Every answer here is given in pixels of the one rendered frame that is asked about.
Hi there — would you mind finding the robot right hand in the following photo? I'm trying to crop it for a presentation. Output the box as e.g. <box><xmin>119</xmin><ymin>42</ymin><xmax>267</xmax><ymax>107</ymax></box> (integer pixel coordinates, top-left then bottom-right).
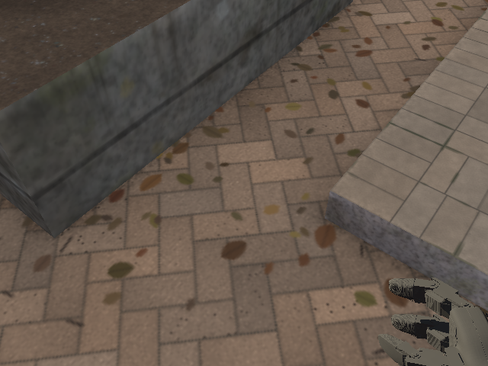
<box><xmin>378</xmin><ymin>278</ymin><xmax>488</xmax><ymax>366</ymax></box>

